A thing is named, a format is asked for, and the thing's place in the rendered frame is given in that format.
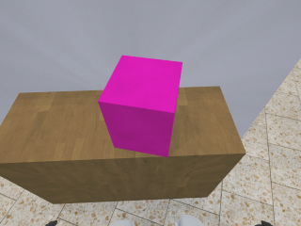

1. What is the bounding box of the carton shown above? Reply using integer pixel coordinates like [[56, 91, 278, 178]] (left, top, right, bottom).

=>
[[98, 55, 182, 157]]

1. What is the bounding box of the right robot thigh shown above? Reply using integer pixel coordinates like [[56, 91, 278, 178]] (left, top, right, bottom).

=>
[[174, 216, 204, 226]]

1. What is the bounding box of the pedestal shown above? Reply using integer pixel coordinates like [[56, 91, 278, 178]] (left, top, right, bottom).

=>
[[0, 86, 246, 204]]

